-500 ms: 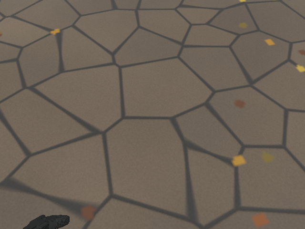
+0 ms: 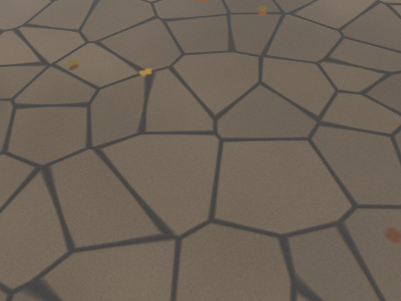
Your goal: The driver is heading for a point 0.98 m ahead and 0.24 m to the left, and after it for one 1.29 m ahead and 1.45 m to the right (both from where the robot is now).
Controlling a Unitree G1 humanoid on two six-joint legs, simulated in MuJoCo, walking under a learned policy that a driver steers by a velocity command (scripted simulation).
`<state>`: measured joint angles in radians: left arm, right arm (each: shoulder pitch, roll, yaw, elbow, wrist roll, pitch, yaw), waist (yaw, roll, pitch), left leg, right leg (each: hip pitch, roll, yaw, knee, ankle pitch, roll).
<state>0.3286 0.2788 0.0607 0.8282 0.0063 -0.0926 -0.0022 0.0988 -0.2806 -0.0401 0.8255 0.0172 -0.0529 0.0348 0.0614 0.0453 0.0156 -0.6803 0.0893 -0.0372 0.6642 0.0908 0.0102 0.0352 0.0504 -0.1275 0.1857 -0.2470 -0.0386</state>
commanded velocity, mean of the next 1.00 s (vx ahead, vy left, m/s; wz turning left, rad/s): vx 0.50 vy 0.00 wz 0.42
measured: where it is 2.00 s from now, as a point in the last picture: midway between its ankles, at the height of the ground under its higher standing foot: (141, 145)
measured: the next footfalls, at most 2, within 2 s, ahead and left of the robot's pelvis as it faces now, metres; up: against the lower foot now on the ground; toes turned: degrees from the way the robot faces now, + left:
left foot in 0.14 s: +0.26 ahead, +0.13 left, +0.00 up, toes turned +7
right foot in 0.60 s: +0.58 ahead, +0.00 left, +0.00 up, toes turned +24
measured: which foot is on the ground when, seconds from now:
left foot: up 0.00-0.12, down 0.14-0.62, up 0.64-1.00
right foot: down 0.00-0.16, up 0.18-0.58, down 0.60-1.00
